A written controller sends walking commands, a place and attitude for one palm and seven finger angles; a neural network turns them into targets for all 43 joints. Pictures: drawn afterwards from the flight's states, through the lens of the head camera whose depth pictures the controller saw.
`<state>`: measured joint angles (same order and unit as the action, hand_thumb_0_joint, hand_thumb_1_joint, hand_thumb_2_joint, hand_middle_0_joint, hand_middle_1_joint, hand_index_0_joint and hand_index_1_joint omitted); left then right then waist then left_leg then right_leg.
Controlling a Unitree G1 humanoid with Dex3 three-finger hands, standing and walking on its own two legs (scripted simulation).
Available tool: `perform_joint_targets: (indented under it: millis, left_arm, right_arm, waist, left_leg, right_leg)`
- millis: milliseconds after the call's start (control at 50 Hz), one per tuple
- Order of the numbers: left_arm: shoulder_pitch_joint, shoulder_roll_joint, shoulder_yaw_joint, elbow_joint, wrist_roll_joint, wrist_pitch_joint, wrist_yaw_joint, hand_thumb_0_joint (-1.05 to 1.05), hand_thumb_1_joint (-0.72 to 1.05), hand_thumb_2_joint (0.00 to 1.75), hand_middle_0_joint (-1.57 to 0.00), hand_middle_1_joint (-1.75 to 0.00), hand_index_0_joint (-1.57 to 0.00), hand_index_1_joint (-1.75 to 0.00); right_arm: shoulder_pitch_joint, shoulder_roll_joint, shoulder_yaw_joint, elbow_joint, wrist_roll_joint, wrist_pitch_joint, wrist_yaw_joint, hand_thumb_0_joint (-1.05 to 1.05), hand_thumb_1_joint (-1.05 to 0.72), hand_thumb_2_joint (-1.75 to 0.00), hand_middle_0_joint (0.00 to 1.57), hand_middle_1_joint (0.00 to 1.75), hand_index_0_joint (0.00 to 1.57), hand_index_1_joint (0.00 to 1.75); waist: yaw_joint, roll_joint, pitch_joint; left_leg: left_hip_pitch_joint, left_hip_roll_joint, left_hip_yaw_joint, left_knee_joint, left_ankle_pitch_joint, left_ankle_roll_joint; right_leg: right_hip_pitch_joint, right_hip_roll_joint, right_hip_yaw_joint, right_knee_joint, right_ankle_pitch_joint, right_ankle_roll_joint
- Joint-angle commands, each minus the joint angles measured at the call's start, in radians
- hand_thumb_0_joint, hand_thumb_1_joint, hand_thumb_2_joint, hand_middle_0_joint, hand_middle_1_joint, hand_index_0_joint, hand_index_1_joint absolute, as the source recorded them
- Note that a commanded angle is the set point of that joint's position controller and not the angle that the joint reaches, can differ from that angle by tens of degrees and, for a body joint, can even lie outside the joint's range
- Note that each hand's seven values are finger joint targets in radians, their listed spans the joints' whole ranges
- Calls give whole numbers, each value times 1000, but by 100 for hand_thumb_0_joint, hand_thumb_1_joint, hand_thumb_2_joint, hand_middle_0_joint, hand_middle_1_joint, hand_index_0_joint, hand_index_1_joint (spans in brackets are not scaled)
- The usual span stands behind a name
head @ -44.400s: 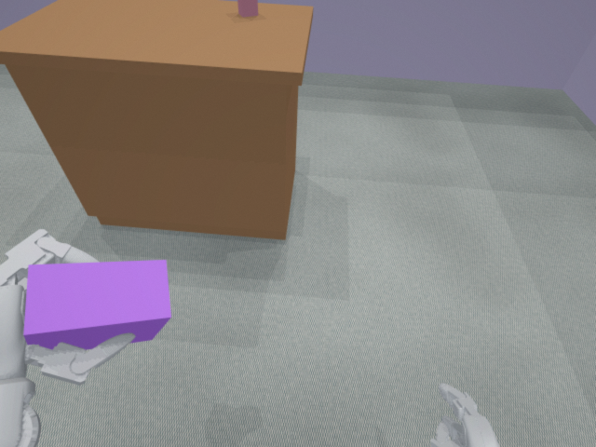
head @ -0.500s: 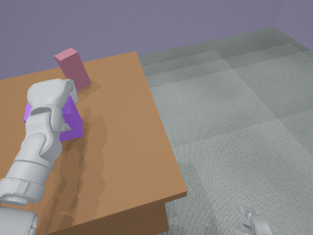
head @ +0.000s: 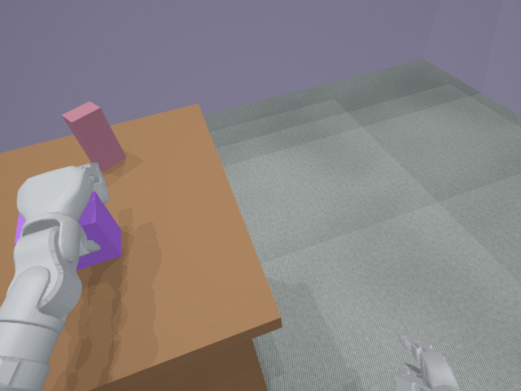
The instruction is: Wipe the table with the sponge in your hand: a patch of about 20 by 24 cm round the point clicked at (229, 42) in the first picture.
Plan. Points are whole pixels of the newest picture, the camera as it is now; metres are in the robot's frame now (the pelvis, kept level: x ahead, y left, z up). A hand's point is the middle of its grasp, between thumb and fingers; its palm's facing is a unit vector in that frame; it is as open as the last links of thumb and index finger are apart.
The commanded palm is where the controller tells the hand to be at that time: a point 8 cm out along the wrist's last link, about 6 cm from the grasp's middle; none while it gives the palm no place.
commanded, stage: wipe back along the middle lane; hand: left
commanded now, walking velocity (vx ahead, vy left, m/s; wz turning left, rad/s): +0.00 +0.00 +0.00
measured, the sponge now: (80, 241) +0.31 +0.33 +0.08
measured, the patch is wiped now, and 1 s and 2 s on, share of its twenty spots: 0.55 0.55 0.60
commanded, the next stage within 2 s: slide across to the third lane in 1.12 s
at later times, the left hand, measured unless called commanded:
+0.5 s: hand (79, 235) +0.28 +0.29 +0.13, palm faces +0.11 -0.05 -0.99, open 10.0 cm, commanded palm +0.23 +0.27 +0.15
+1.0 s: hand (77, 261) +0.24 +0.27 +0.14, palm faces +0.23 -0.14 -0.96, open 10.0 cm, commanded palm +0.18 +0.25 +0.15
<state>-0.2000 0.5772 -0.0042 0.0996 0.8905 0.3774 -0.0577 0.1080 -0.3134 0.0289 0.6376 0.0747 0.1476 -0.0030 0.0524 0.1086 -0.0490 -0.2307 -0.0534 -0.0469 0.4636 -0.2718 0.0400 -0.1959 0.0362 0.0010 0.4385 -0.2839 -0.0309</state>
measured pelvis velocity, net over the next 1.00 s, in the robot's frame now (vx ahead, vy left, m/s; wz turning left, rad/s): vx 0.01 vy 0.01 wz -0.02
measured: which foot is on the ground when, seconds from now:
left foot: down 0.00-1.00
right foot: down 0.00-1.00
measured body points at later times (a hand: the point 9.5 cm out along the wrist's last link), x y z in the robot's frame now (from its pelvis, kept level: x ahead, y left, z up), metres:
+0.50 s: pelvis +0.00 +0.00 +0.00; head +0.00 -0.05 +0.44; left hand +0.27 +0.29 +0.19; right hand +0.21 -0.22 -0.11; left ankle -0.02 +0.10 -0.74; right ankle -0.04 -0.10 -0.74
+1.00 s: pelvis +0.01 +0.01 +0.00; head +0.00 -0.03 +0.44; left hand +0.22 +0.27 +0.19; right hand +0.24 -0.19 -0.09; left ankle -0.02 +0.10 -0.74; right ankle -0.04 -0.10 -0.74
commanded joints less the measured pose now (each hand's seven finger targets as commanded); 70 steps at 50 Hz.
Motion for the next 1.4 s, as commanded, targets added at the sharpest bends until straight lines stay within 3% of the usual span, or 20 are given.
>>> perform_joint_targets:
  millis: [0,40,80,120,220,280,340,400,600,680,700,760,780,860,880,900,980,1020,1180,1380]
  left_arm:
    - [-14,137,33,-71,-44,11,-37,0,10,130,-120,-160,-120,-160]
    - [15,109,17,-97,-51,16,-36,0,10,130,-120,-160,-120,-160]
    - [68,146,56,-127,-58,18,-33,0,10,130,-120,-160,-120,-160]
    - [90,94,17,-136,-62,25,-31,0,10,130,-120,-160,-120,-160]
    - [112,100,20,-175,-63,54,-26,0,10,130,-120,-160,-120,-160]
    - [123,63,-12,-214,-61,71,-28,0,10,130,-120,-160,-120,-160]
    - [171,35,-24,-234,-67,78,-24,0,10,130,-120,-160,-120,-160]
    - [192,56,-3,-258,-70,88,-21,0,10,130,-120,-160,-120,-160]
    - [318,-20,-43,-409,-82,120,-5,0,10,130,-120,-160,-120,-160]
    - [368,5,-8,-451,-83,128,9,0,10,130,-120,-160,-120,-160]
    - [373,-38,-47,-466,-86,131,10,0,10,130,-120,-160,-120,-160]
    - [445,-62,-55,-512,-91,130,21,0,10,130,-120,-160,-120,-160]
    - [445,-70,-67,-544,-85,132,23,0,10,130,-120,-160,-120,-160]
    - [499,-92,-81,-587,-96,135,39,0,10,130,-120,-160,-120,-160]
    - [488,-73,-65,-592,-88,138,46,0,10,130,-120,-160,-120,-160]
    - [467,-117,-111,-606,-87,139,47,0,10,130,-120,-160,-120,-160]
    - [505,-92,-85,-634,-86,145,64,0,10,130,-120,-160,-120,-160]
    - [535,-133,-123,-635,-90,144,68,0,10,130,-120,-160,-120,-160]
    - [543,-64,-51,-645,-82,159,89,0,10,130,-120,-160,-120,-160]
    - [422,-117,-142,-716,-80,181,75,0,10,130,-120,-160,-120,-160]
  right_arm:
    - [-159,-98,-33,-164,5,-45,-4,0,-90,-90,20,30,20,30]
    - [-162,-94,-35,-171,6,-47,-3,0,-90,-90,20,30,20,30]
    - [-171,-98,-36,-172,5,-46,-2,0,-90,-90,20,30,20,30]
    - [-168,-88,-34,-181,8,-49,-2,0,-90,-90,20,30,20,30]
    - [-182,-88,-32,-185,10,-48,-5,0,-90,-90,20,30,20,30]
    - [-193,-86,-32,-192,10,-49,-4,0,-90,-90,20,30,20,30]
    - [-196,-78,-30,-197,12,-53,-2,0,-90,-90,20,30,20,30]
    - [-203,-77,-27,-195,11,-51,-3,0,-90,-90,20,30,20,30]
    - [-231,-60,-19,-217,10,-50,12,0,-90,-90,20,30,20,30]
    - [-235,-63,-21,-215,7,-47,12,0,-90,-90,20,30,20,30]
    - [-239,-57,-16,-222,8,-47,14,0,-90,-90,20,30,20,30]
    - [-237,-53,-21,-227,9,-46,20,0,-90,-90,20,30,20,30]
    - [-245,-56,-21,-228,7,-45,23,0,-90,-90,20,30,20,30]
    - [-248,-50,-24,-234,6,-39,28,0,-90,-90,20,30,20,30]
    - [-248,-55,-23,-229,5,-35,26,0,-90,-90,20,30,20,30]
    - [-253,-49,-22,-236,5,-34,26,0,-90,-90,20,30,20,30]
    - [-259,-52,-24,-235,3,-26,24,0,-90,-90,20,30,20,30]
    - [-257,-44,-23,-239,5,-25,28,0,-90,-90,20,30,20,30]
    - [-271,-50,-20,-231,2,-14,18,0,-90,-90,20,30,20,30]
    - [-291,-40,-23,-241,1,-29,11,0,-90,-90,20,30,20,30]
  waist:
    - [17,-147,-149]
    - [17,-150,-143]
    - [31,-128,-170]
    - [22,-145,-145]
    - [24,-136,-126]
    - [24,-120,-130]
    - [25,-163,-138]
    - [28,-164,-133]
    - [39,-138,-123]
    - [46,-139,-124]
    - [42,-132,-115]
    - [46,-138,-121]
    - [45,-100,-128]
    - [47,-141,-112]
    - [45,-124,-102]
    - [40,-129,-99]
    - [49,-118,-94]
    - [48,-134,-92]
    - [53,-146,-81]
    - [43,-97,-111]
  left_leg:
    - [7,12,19,-22,326,9]
    - [6,11,19,-17,320,11]
    - [8,8,19,-9,335,9]
    - [-1,11,21,-6,320,10]
    - [-7,14,16,-9,298,9]
    - [2,17,11,-13,302,7]
    - [7,19,10,-5,304,10]
    - [3,22,8,-7,304,6]
    - [21,35,-1,-5,360,0]
    - [24,41,-5,-7,369,-3]
    - [24,41,-2,-6,371,-3]
    - [37,49,-7,-2,401,-6]
    - [48,55,-12,-7,416,-11]
    - [42,60,-14,-10,398,-7]
    - [42,65,-18,-18,394,-14]
    - [44,63,-16,-17,383,-10]
    - [46,67,-19,-28,363,-13]
    - [44,68,-18,-25,361,-10]
    - [24,58,-7,-26,306,-4]
    - [62,53,-9,-26,320,9]
  right_leg:
    - [121,-12,-5,-8,410,-14]
    - [115,-12,-2,-9,416,-12]
    - [137,-14,16,3,442,-14]
    - [115,-12,4,4,423,-10]
    - [96,-11,6,6,383,-9]
    - [87,-10,7,6,368,-13]
    - [92,-10,4,13,377,-9]
    - [94,-9,7,20,376,-9]
    - [85,-7,1,34,395,-13]
    - [89,-4,8,35,397,-17]
    - [84,-6,0,35,393,-15]
    - [81,-3,-3,37,400,-16]
    - [72,0,2,38,388,-20]
    - [73,-1,-8,36,377,-19]
    - [62,5,1,38,357,-24]
    - [58,2,-9,35,346,-22]
    - [61,6,7,34,327,-28]
    - [63,4,-7,34,322,-25]
    - [79,6,38,28,329,-31]
    - [84,2,34,19,329,-30]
